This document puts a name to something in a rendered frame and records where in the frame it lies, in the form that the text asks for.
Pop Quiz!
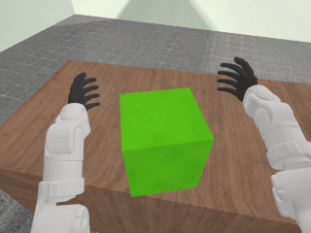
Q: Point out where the pedestal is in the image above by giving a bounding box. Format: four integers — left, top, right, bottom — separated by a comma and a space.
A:
0, 59, 311, 233

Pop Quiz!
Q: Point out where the robot right hand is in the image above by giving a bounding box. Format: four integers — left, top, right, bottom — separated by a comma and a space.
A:
217, 56, 258, 102

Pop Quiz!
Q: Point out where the robot left upper arm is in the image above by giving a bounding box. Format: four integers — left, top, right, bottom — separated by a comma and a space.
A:
32, 204, 90, 233

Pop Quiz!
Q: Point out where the right robot forearm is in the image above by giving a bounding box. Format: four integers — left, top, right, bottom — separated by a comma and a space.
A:
242, 84, 311, 171

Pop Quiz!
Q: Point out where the left robot forearm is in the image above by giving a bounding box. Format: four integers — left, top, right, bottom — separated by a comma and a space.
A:
30, 103, 90, 233

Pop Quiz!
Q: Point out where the robot left hand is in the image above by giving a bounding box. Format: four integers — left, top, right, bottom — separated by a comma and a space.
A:
67, 72, 100, 111

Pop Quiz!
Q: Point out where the carton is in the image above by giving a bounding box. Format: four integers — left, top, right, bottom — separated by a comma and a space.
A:
120, 87, 215, 197

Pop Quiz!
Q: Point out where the robot right upper arm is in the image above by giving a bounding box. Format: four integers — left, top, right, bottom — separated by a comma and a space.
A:
271, 167, 311, 233

